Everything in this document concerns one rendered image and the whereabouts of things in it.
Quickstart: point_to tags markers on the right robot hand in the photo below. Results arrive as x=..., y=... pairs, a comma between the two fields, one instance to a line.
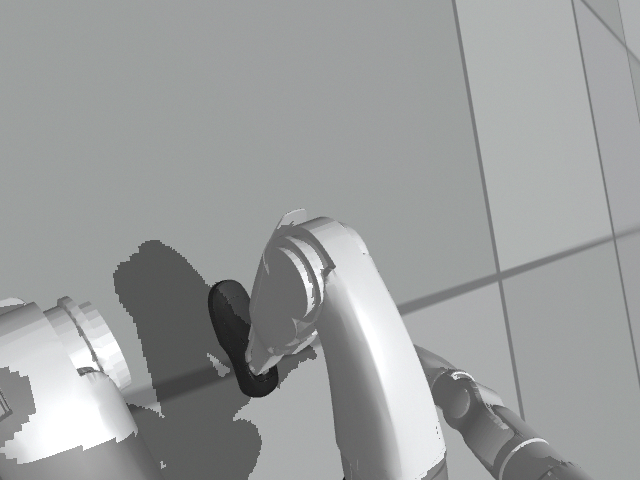
x=432, y=364

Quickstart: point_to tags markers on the right robot arm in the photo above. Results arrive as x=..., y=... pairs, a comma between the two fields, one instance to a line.
x=506, y=446

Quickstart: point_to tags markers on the right robot foot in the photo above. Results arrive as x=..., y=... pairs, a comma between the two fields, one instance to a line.
x=228, y=304

